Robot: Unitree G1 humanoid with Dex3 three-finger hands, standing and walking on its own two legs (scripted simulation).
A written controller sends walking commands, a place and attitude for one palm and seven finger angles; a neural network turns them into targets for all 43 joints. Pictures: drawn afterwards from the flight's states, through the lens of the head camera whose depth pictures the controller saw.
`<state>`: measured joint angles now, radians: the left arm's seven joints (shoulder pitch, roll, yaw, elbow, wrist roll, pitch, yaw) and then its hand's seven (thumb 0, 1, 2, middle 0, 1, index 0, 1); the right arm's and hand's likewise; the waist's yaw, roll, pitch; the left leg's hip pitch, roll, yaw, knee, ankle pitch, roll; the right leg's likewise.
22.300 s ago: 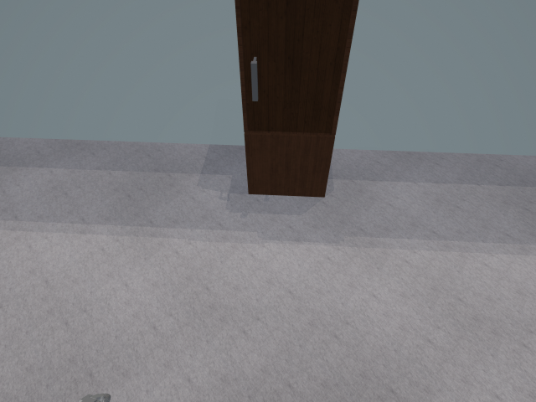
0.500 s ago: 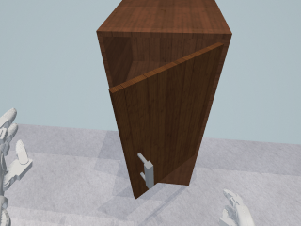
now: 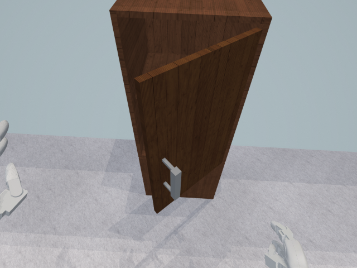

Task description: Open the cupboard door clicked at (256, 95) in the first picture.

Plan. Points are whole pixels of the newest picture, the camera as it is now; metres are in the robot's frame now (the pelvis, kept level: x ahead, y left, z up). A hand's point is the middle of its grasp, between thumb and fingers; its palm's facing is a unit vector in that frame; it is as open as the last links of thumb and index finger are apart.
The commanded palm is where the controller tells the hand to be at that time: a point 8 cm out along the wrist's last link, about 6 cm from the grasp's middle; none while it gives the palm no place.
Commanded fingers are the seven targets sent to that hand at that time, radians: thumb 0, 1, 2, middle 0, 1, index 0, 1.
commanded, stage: step back with the hand held close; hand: left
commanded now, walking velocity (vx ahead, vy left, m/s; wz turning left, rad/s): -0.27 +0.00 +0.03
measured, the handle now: (170, 179) +0.38 +0.05 -0.09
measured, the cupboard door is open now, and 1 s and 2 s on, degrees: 43 43 43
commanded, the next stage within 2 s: stop stepping back and stand still in 0.84 s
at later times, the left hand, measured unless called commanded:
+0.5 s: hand (13, 230) +0.14 +0.25 +0.16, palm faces +0.37 -0.79 -0.49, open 7.4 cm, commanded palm +0.07 +0.29 +0.18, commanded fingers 0.00 0.90 0.90 -0.20 -0.30 -0.20 -0.30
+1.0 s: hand out of the picture +0.04 +0.25 +0.17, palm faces +0.36 -0.82 -0.45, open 7.4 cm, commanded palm -0.03 +0.29 +0.18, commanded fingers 0.00 0.90 0.90 -0.20 -0.30 -0.20 -0.30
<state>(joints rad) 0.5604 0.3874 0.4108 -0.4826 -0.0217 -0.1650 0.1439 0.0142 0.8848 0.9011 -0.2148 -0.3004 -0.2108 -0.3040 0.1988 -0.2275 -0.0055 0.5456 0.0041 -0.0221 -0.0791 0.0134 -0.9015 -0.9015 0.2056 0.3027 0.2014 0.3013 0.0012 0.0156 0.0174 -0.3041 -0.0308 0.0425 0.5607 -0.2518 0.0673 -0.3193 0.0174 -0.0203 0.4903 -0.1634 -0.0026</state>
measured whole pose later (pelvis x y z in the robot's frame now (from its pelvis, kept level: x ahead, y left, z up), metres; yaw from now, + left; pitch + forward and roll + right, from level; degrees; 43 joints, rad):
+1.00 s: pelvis -0.18 -0.01 +0.01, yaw -1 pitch +5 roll -3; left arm 0.53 0.44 0.43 -0.60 -0.06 -0.17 0.14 0.02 0.89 0.90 -0.21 -0.30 -0.21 -0.30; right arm 0.11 -0.12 0.03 0.65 -0.04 -0.14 -0.03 0.01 -0.90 -0.90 0.21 0.30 0.21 0.30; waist 0.01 -0.02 0.01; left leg -0.44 0.06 0.03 0.38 -0.03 0.02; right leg -0.22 0.06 0.01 0.70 -0.50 0.03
